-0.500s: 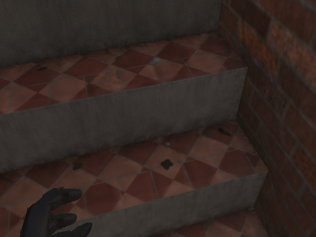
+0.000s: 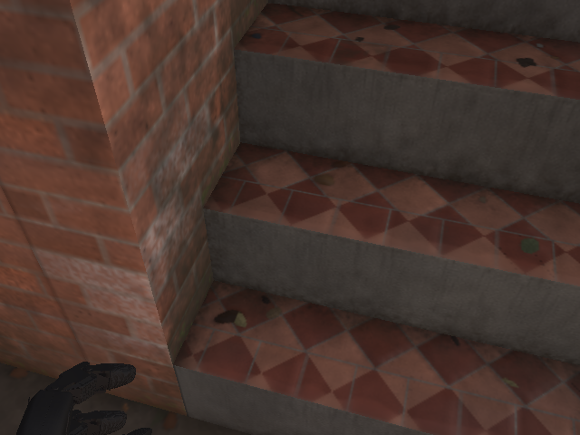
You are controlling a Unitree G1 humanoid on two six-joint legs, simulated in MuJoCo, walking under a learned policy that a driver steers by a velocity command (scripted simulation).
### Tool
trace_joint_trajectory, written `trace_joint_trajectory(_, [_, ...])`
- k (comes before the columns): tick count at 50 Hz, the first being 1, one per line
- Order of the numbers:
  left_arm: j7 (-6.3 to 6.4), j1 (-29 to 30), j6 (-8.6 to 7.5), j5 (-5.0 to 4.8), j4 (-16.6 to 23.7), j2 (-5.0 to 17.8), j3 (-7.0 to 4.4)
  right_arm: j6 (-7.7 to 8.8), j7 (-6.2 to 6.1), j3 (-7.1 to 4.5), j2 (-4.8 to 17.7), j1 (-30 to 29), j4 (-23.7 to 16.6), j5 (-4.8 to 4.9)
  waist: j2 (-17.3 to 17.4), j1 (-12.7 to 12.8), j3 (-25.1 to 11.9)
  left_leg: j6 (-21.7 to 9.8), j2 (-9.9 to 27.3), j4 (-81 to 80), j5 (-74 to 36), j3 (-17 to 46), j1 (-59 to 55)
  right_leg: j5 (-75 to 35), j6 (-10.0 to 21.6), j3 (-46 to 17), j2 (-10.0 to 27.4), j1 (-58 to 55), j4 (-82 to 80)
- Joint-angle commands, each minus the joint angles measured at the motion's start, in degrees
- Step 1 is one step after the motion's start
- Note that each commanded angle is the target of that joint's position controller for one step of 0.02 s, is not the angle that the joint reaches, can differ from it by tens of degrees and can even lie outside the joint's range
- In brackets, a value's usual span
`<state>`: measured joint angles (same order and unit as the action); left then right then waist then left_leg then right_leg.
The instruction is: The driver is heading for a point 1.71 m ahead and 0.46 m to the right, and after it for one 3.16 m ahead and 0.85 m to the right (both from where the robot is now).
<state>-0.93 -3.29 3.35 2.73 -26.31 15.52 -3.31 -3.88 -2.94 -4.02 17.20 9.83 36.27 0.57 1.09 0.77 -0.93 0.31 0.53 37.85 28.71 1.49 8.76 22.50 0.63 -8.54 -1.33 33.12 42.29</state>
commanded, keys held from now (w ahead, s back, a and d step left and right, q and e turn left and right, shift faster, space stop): w+e+shift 0.46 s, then w+shift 0.20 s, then w+q+shift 0.34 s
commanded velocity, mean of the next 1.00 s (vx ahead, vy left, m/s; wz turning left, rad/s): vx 0.79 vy -0.37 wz -0.29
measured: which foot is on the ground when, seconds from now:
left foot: down 0.00-0.40, up 0.42-1.00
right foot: up 0.00-0.38, down 0.40-1.00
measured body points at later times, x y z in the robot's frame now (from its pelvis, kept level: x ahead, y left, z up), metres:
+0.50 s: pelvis -0.31 -0.02 +0.00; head -0.32 -0.01 +0.45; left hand -0.31 +0.22 -0.14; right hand -0.05 -0.28 +0.01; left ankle -0.14 +0.10 -0.63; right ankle -0.34 -0.06 -0.71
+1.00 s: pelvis -0.33 -0.07 +0.03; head -0.34 -0.08 +0.48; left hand -0.13 +0.13 -0.06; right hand -0.37 -0.38 -0.09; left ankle -0.24 +0.03 -0.64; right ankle -0.34 -0.07 -0.71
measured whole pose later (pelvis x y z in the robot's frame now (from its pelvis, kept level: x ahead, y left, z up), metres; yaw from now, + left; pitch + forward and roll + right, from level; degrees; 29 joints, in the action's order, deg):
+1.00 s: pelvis -0.33 -0.07 +0.03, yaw -18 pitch +0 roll +0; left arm -2.2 -14.6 -0.3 1.3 -37.6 14.9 0.0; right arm -4.3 -0.5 -5.7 19.4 18.0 48.1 0.5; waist 0.6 1.0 -1.9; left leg 0.8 0.0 58.0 10.5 1.6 33.7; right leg 9.7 5.5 9.4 -8.0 5.2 12.4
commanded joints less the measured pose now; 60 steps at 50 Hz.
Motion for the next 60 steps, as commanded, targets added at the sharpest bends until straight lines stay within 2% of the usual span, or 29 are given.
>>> trace_joint_trajectory(1, [-3.60,5.15,-0.19,-4.52,5.44,-0.28,0.72,3.17,-3.16,-3.13,12.23,25.15,7.43,-3.65,6.89,-7.00,0.97,-16.16,41.58,-26.40,3.40,41.88,-5.81,8.17,-3.52,-9.42,1.85,38.58,36.95])
trace_joint_trajectory(2, [-4.49,13.25,-0.52,0.76,9.42,3.88,-0.68,0.40,-2.30,-3.57,15.81,5.26,3.94,-2.47,7.16,-3.22,16.70,-6.95,30.35,-29.45,20.70,25.30,11.38,-7.43,-4.10,-11.12,-2.14,35.61,27.91])
trace_joint_trajectory(3, [-3.15,1.38,1.91,-2.22,6.20,6.95,-1.73,2.93,-2.10,-0.35,7.11,2.36,2.31,-3.31,16.43,4.46,12.35,-5.69,25.32,-25.39,15.97,20.08,16.16,-8.49,-4.48,-3.80,-1.74,27.86,47.90])
trace_joint_trajectory(4, [-5.54,0.34,1.63,1.89,3.49,7.70,-2.76,1.42,-0.94,-2.16,13.75,-5.99,1.50,-0.89,13.29,5.76,13.72,-0.52,17.79,-25.36,3.03,5.18,24.32,-16.68,-5.39,-5.54,-6.60,19.05,43.03])
trace_joint_trajectory(5, [-2.66,-13.31,2.14,-2.30,1.76,10.15,-3.56,3.45,-0.97,0.51,6.38,-6.04,-1.34,-1.35,20.91,12.05,4.83,-1.05,17.27,-26.40,1.37,4.25,22.10,-16.45,-6.49,2.41,-5.85,9.05,58.57])
trace_joint_trajectory(7, [-0.57,-16.12,3.48,-3.61,-0.36,10.01,-3.50,3.68,-0.53,2.25,3.11,-8.75,-3.51,0.51,16.54,12.85,6.59,-0.23,14.36,-26.39,-3.00,-2.63,26.10,-15.39,-6.20,7.06,-6.44,5.06,68.93])
trace_joint_trajectory(8, [-4.83,-13.15,4.26,-0.72,-3.42,6.40,-2.89,1.15,-0.61,-2.75,12.98,-10.50,-1.86,-0.54,7.93,11.67,10.38,1.10,10.75,-24.10,-5.25,-8.07,32.26,-18.46,-5.63,4.47,-7.01,1.30,60.61])
trace_joint_trajectory(9, [-6.60,-14.16,3.83,-2.54,-3.73,6.88,-3.06,0.27,-0.38,-3.91,14.49,-8.94,-1.95,-1.18,8.47,11.16,8.19,0.67,10.08,-25.28,-5.46,-8.63,28.26,-19.24,-5.60,7.05,-8.20,-1.57,58.56])
trace_joint_trajectory(11, [-7.11,-18.09,3.23,-2.90,-6.18,6.48,-2.85,0.02,-1.03,-4.31,13.06,-6.70,-2.45,-0.32,11.86,9.73,4.76,0.37,12.73,-28.17,-3.67,-8.20,21.36,-16.58,-5.78,11.00,-7.38,-4.61,54.88])
trace_joint_trajectory(16, [-6.70,-30.90,4.50,-5.13,-11.23,6.53,-1.49,2.13,-3.01,-4.85,11.34,-15.46,-2.50,-2.12,21.70,13.46,4.76,7.06,14.04,-36.45,-5.30,-13.93,10.17,0.22,0.82,18.99,2.13,-24.58,8.51])
trace_joint_trajectory(17, [-6.11,-30.99,5.19,-4.90,-12.62,5.25,-0.88,2.06,-3.44,-4.79,10.25,-13.22,-1.74,-2.35,18.61,10.77,6.98,5.88,15.03,-31.26,-6.46,-13.07,4.58,3.38,2.75,18.49,5.32,-23.31,-2.93])
trace_joint_trajectory(19, [-5.61,-28.80,5.53,-3.91,-14.12,2.86,-0.02,1.19,-4.63,-3.70,5.84,-10.21,-1.69,-1.08,0.36,6.42,9.19,0.48,14.86,-10.74,-3.18,-12.76,1.85,5.51,8.65,17.30,8.19,-22.25,-22.40])
trace_joint_trajectory(20, [-6.70,-26.08,3.90,-2.07,-14.81,-1.04,1.36,0.29,-4.38,-2.72,4.87,-10.85,-1.58,1.20,-12.04,6.96,9.64,-1.60,11.23,12.25,5.18,-13.38,10.45,3.12,10.28,14.88,4.57,-20.70,-20.46])
trace_joint_trajectory(21, [-8.07,-26.16,1.94,-3.30,-14.32,-4.04,3.90,-0.80,-3.65,-0.31,-1.42,-17.06,-3.77,-0.20,-13.25,6.84,10.48,-0.57,6.83,35.88,7.29,-8.45,31.51,3.17,12.19,8.19,2.74,-17.58,-3.30])
trace_joint_trajectory(22, [-7.84,-25.50,0.08,-3.10,-11.59,8.82,1.63,-0.01,-2.99,3.40,-9.37,-35.52,-17.40,-0.52,-40.00,11.62,14.56,3.94,2.43,42.24,10.78,-4.31,50.67,46.20,17.46,-35.46,11.31,-2.02,-40.41])
trace_joint_trajectory(23, [-7.06,-12.28,-0.55,-1.72,-7.48,10.17,0.67,2.54,-2.91,2.19,-2.47,-41.18,-20.90,1.83,-29.30,6.90,23.76,5.70,7.38,44.85,-0.40,-0.71,51.11,53.51,19.01,-44.25,19.16,7.42,-52.61])
trace_joint_trajectory(25, [-4.84,-10.36,-2.15,-2.05,-4.99,10.63,-0.87,0.45,-0.15,-4.27,13.47,-23.37,-8.94,1.50,-1.14,2.56,9.23,4.53,6.11,39.23,-17.88,0.01,28.84,23.15,9.70,-25.85,13.95,3.17,-40.94])
trace_joint_trajectory(27, [-2.94,-17.25,-3.18,-2.91,-8.19,11.79,-1.19,0.23,1.74,-3.86,9.67,-19.74,-7.35,-0.09,6.58,3.87,2.71,3.57,3.40,36.14,-19.79,-1.36,27.03,13.40,8.22,-19.10,12.51,-10.63,-36.83])
trace_joint_trajectory(34, [-1.68,-21.87,-3.70,-2.42,-11.44,4.07,0.38,1.48,2.09,-0.95,2.98,-15.94,-3.53,-0.57,-6.07,5.62,1.15,1.79,1.48,20.15,-21.16,-1.66,39.04,3.42,6.67,-12.52,12.47,-39.70,-33.86])
trace_joint_trajectory(41, [-0.40,-16.82,-4.30,-1.24,-9.69,7.36,0.36,1.33,2.14,-2.42,8.08,-7.72,2.29,0.24,-5.82,5.78,3.30,0.76,-4.03,24.48,-19.67,7.04,40.64,3.52,-1.07,-4.54,13.44,-36.22,-34.65])
trace_joint_trajectory(50, [-1.39,-10.52,-3.79,-1.70,-8.01,5.69,1.50,0.35,2.17,-3.43,10.48,3.57,7.01,-0.01,-7.05,2.31,4.17,-0.40,0.18,16.11,-15.94,-5.71,24.69,-2.62,-6.64,12.46,8.32,-23.34,-40.53])
trace_joint_trajectory(52, [-1.35,-8.21,-2.86,-2.03,-7.60,4.81,1.49,0.26,1.85,-3.37,10.29,8.38,7.97,-0.18,-8.61,0.01,4.62,-3.17,0.30,6.37,-12.05,-13.04,9.89,-10.58,-10.02,19.03,5.30,-16.90,-41.93])
trace_joint_trajectory(54, [-0.20,-5.43,-3.16,-0.99,-7.78,8.86,-0.35,1.36,-0.16,-4.81,13.15,24.33,11.43,-1.00,-7.35,-7.61,1.34,-8.78,-0.16,-6.53,-1.98,-12.97,-16.18,-39.99,-14.64,26.03,2.44,-4.77,-23.09])
trace_joint_trajectory(55, [0.70,-3.38,-3.60,-0.20,-8.45,10.13,-0.78,1.49,-1.16,-5.38,11.51,32.87,15.27,0.39,8.49,-14.22,-1.85,-10.43,3.35,-7.79,-11.01,-7.35,-23.86,-21.97,-9.18,25.89,1.56,1.87,4.79])
trace_joint_trajectory(56, [0.19,2.61,-4.88,2.89,-5.16,4.66,1.42,0.37,-1.99,-3.24,6.68,30.44,16.26,-0.41,14.95,-12.68,1.78,-10.43,11.32,-4.06,-6.53,7.09,-20.41,7.31,-3.98,19.20,2.21,16.52,22.09])
trace_joint_trajectory(57, [-1.78,3.74,-5.70,1.99,1.50,-3.02,3.44,0.96,-3.31,-1.87,8.44,20.59,11.19,-0.65,15.28,-5.69,3.84,-17.24,23.98,-16.25,25.82,38.91,-13.03,3.90,-5.23,7.33,5.20,30.38,35.33])
trace_joint_trajectory(58, [-3.64,1.22,-5.66,1.56,3.50,1.08,2.35,1.97,-4.28,-4.02,16.13,8.99,6.14,-0.40,10.54,-0.85,5.51,-20.71,30.42,-37.07,37.53,60.12,0.94,-5.87,-6.85,-1.22,6.16,28.28,39.45])
trace_joint_trajectory(59, [-4.16,-2.03,-5.23,2.02,2.57,6.36,0.88,2.80,-4.53,-5.07,18.82,2.78,4.10,-1.85,-0.87,3.27,5.67,-16.24,27.45,-36.46,24.24,51.77,7.36,-11.63,-6.33,-2.08,6.59,18.58,39.55])
trace_joint_trajectory(60, [-4.23,-5.88,-4.57,1.43,0.82,7.89,0.31,3.58,-3.80,-5.33,19.01,1.92,3.67,-3.39,-5.86,5.26,2.26,-13.12,21.82,-31.45,13.38,38.91,9.68,-12.10,-6.13,-1.10,5.96,10.56,36.47])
